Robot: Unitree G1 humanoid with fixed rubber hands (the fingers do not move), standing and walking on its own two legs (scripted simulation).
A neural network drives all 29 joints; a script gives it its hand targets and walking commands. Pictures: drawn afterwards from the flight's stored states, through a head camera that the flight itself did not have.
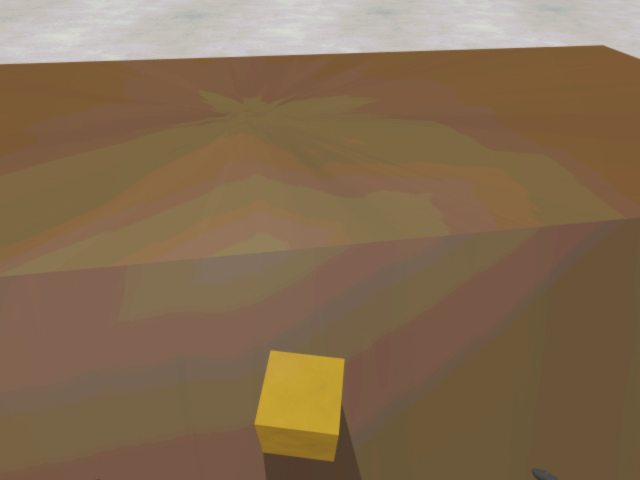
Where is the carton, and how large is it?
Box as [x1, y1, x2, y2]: [254, 350, 344, 461]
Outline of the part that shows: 271,350 254,424 263,452 333,461 338,436 344,359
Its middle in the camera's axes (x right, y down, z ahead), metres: -0.06 +0.47 +1.11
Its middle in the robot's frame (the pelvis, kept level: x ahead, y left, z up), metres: +0.46 +0.03 -0.66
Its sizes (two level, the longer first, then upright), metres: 0.210 0.200 0.250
